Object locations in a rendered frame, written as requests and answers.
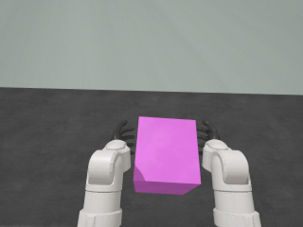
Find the robot right forearm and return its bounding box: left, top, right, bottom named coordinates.
left=202, top=139, right=261, bottom=227

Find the right robot hand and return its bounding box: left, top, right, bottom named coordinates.
left=196, top=119, right=221, bottom=156

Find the carton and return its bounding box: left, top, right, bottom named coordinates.
left=133, top=116, right=201, bottom=195

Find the left robot hand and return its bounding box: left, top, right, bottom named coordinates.
left=110, top=119, right=134, bottom=155

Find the robot left forearm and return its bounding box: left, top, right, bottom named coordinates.
left=77, top=139, right=131, bottom=227

